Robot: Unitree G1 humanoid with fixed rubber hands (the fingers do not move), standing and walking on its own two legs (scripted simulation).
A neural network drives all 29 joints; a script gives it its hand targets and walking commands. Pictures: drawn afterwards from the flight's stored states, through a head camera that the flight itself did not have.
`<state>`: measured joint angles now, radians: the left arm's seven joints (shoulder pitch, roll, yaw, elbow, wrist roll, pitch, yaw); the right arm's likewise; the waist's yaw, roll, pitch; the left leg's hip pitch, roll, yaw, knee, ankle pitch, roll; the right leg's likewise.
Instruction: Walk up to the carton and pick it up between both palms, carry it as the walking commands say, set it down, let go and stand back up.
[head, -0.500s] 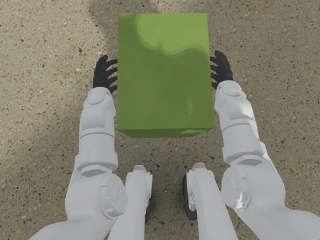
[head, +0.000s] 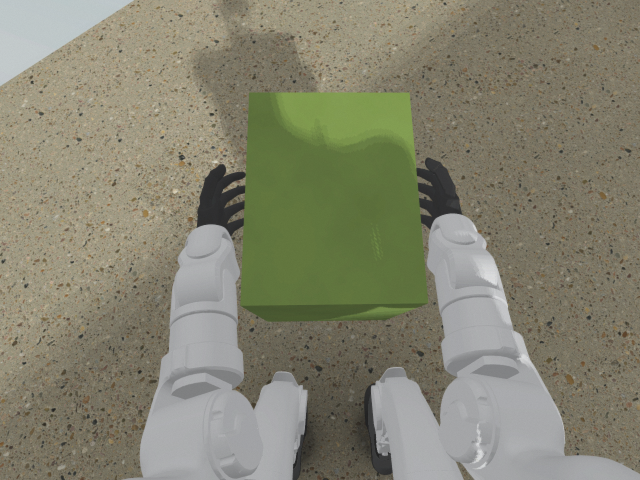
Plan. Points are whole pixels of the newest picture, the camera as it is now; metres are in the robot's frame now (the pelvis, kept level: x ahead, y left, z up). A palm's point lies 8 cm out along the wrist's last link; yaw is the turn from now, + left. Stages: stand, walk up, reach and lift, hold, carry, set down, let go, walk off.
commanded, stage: reach and lift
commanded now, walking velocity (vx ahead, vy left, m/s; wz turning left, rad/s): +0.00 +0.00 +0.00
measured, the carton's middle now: (328, 224) +0.44 +0.02 -0.11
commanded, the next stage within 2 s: none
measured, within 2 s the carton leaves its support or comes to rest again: neither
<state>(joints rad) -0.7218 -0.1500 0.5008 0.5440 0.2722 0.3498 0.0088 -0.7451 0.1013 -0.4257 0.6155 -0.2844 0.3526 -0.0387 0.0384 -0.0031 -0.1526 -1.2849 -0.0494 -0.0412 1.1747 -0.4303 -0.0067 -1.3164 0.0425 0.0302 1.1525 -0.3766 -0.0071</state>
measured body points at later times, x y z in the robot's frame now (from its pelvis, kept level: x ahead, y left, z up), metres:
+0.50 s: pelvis +0.02 +0.00 +0.06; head +0.16 -0.01 +0.49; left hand +0.39 +0.16 +0.03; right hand +0.41 -0.13 +0.02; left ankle +0.05 +0.12 -0.63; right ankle +0.07 -0.11 -0.63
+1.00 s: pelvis +0.03 +0.00 +0.10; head +0.10 -0.01 +0.55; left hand +0.38 +0.16 +0.10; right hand +0.38 -0.14 +0.09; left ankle +0.05 +0.12 -0.63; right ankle +0.07 -0.11 -0.63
